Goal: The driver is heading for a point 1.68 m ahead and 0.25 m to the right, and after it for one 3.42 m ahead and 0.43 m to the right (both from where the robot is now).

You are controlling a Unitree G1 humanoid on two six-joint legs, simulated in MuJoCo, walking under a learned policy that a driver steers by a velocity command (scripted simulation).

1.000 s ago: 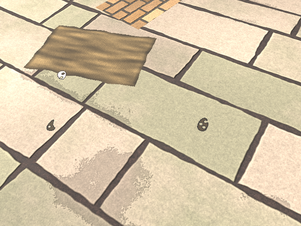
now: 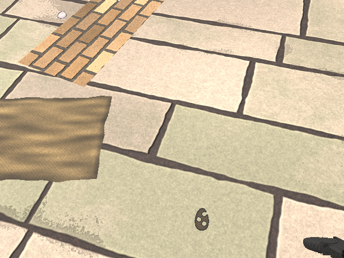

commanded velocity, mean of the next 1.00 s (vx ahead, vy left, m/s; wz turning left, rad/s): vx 0.50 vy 0.00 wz -0.44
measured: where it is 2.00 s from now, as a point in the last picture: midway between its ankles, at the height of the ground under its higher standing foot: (257, 132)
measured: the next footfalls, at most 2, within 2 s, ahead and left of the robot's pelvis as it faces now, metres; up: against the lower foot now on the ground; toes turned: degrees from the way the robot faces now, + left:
left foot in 0.10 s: +0.24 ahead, +0.15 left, +0.00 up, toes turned -8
right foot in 0.62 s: +0.45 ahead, -0.18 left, +0.00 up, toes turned -24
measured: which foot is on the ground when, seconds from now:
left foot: up 0.00-0.08, down 0.10-0.62, up 0.64-1.00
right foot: down 0.00-0.12, up 0.14-0.60, down 0.62-1.00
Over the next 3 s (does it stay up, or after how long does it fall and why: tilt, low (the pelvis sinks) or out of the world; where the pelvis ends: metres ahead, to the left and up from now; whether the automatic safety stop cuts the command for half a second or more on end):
stays up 1.58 -0.21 0.01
